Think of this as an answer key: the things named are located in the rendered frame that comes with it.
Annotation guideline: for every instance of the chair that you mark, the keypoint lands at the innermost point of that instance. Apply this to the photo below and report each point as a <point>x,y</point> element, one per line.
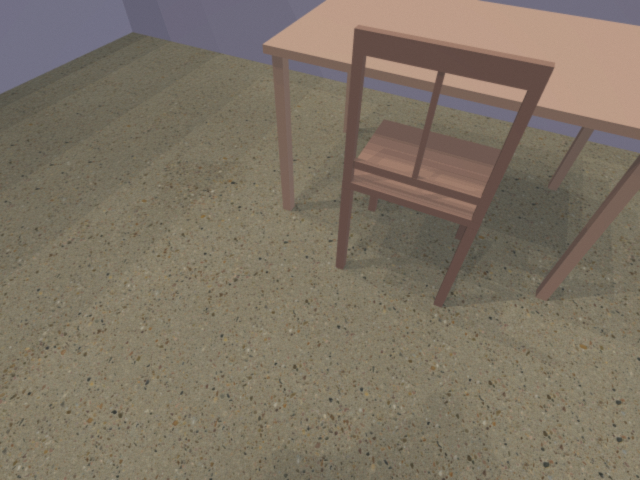
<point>443,176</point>

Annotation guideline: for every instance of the table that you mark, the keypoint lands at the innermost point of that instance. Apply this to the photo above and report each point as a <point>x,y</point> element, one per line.
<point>595,83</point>

